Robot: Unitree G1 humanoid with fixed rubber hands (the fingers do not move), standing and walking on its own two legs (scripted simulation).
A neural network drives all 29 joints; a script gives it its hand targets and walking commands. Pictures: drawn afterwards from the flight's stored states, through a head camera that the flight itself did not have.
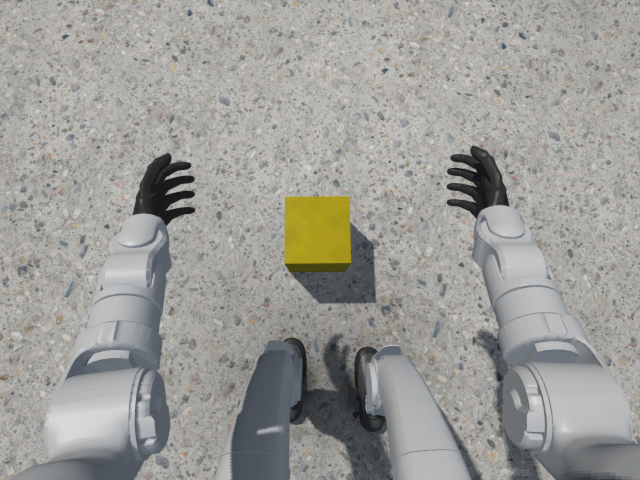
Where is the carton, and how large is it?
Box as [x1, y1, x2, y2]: [285, 196, 350, 271]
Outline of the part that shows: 348,196 285,197 285,264 289,271 344,271 350,263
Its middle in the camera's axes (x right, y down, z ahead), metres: -0.01 +0.00 +1.00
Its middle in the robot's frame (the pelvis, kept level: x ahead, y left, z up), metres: +0.48 +0.03 -0.60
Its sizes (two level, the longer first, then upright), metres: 0.161 0.154 0.181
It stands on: the floor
